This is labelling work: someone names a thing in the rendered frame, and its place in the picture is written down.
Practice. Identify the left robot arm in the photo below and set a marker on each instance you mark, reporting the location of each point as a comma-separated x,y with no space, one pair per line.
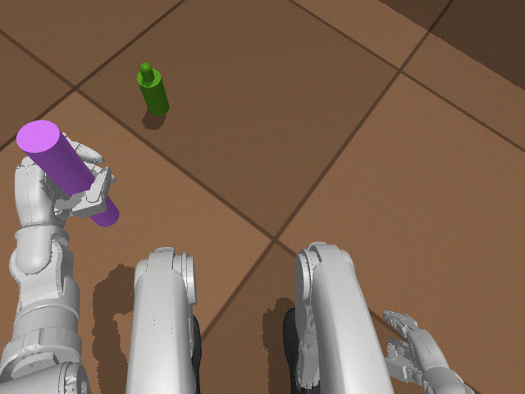
44,354

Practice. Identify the right robot foot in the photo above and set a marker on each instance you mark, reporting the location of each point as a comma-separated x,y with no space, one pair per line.
291,348

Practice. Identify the right robot hand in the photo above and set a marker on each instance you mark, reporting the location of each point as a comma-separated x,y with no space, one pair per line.
408,361

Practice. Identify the left robot hand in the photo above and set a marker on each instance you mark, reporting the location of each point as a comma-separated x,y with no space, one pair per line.
39,200

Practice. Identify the right robot arm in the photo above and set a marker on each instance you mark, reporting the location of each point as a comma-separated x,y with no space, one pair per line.
441,380

